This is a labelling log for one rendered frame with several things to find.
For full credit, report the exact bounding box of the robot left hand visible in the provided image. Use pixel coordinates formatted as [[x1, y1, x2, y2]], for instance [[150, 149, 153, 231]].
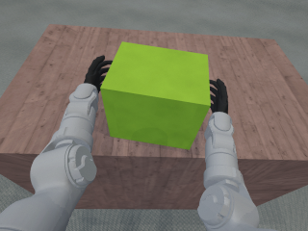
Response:
[[84, 55, 113, 93]]

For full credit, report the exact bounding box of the robot right hand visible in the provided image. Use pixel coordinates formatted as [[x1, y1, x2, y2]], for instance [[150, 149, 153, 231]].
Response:
[[209, 78, 228, 114]]

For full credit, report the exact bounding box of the carton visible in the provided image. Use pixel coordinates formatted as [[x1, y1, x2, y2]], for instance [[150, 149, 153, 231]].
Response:
[[100, 41, 211, 150]]

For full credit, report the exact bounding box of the robot right forearm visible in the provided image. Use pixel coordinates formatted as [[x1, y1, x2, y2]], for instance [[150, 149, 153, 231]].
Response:
[[203, 112, 252, 201]]

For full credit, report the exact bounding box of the right robot upper arm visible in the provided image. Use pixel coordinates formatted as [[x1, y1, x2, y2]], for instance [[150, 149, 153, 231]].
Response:
[[197, 184, 278, 231]]

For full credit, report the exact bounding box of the pedestal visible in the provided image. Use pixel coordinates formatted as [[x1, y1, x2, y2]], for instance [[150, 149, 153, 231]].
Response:
[[0, 24, 308, 210]]

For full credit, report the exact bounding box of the robot left forearm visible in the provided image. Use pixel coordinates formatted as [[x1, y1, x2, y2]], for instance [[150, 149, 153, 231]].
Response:
[[30, 83, 99, 186]]

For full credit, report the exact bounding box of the left robot upper arm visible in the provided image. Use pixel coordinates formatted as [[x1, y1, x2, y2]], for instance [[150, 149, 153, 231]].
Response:
[[0, 143, 97, 231]]

